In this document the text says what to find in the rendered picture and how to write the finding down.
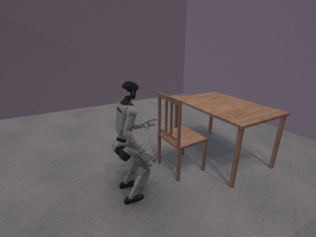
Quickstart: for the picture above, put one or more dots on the robot right foot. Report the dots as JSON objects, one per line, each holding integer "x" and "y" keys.
{"x": 136, "y": 198}

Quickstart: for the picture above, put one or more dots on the right robot forearm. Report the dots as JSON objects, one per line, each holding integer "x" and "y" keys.
{"x": 132, "y": 140}

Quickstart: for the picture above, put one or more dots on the left robot forearm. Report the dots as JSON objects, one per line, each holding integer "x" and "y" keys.
{"x": 138, "y": 125}

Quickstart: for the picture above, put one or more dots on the robot left shin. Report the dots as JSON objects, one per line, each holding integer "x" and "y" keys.
{"x": 132, "y": 168}

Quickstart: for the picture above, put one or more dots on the table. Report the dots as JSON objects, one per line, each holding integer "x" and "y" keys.
{"x": 238, "y": 112}

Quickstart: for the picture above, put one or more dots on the chair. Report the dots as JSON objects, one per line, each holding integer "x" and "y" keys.
{"x": 180, "y": 137}

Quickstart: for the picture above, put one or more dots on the robot left hand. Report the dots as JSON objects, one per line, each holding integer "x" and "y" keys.
{"x": 147, "y": 123}

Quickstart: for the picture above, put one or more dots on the robot right upper arm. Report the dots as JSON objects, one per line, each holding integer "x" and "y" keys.
{"x": 131, "y": 114}

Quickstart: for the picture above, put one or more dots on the robot right hand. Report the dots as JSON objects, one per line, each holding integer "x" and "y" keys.
{"x": 146, "y": 157}

